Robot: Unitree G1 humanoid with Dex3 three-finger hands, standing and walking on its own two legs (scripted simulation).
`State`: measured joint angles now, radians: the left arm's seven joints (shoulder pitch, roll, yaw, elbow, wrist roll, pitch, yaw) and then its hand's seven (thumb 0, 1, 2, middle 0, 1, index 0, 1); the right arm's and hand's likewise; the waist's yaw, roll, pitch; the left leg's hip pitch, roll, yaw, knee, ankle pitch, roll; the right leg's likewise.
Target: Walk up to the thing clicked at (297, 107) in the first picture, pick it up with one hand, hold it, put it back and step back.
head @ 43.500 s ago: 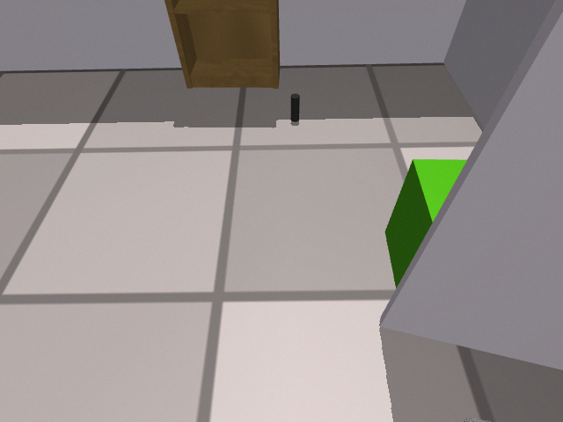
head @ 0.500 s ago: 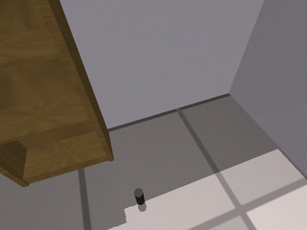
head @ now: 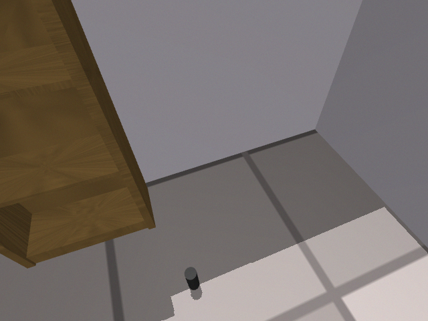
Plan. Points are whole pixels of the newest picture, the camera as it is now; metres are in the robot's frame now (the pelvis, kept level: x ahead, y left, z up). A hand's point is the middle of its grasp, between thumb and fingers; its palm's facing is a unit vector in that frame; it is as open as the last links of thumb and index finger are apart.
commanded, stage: stand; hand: left
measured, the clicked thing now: (192, 279) +0.37 +0.14 -0.70
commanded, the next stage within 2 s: step back in 0.60 s
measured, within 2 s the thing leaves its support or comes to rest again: neither
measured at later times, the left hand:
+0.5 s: hand out of the picture +0.08 +0.24 -0.16, palm faces -0.02 -0.94 -0.34, open 7.4 cm
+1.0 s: hand out of the picture +0.11 +0.31 -0.19, palm faces -0.01 -0.93 -0.36, open 7.4 cm
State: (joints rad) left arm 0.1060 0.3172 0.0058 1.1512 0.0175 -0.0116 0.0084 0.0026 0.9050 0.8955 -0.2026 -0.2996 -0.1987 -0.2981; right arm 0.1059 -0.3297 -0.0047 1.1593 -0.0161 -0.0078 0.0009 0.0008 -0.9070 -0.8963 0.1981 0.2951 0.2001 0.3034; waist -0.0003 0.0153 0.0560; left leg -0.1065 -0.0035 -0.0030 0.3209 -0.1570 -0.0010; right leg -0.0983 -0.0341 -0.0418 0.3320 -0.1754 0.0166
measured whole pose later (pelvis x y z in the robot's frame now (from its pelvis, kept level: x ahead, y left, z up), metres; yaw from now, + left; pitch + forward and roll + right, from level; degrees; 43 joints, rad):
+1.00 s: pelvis -0.05 +0.05 -0.03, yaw +1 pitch -1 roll -1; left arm -0.02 0.40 0.07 0.91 0.01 0.07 0.03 0.00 0.91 0.90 -0.20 -0.30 -0.20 -0.30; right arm 0.14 -0.38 -0.05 0.98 -0.02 0.03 0.01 0.00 -0.91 -0.90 0.20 0.29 0.20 0.30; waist -0.03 -0.05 0.21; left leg -0.28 -0.05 -0.01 0.67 -0.37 0.07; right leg -0.42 0.01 0.11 0.86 -0.49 -0.01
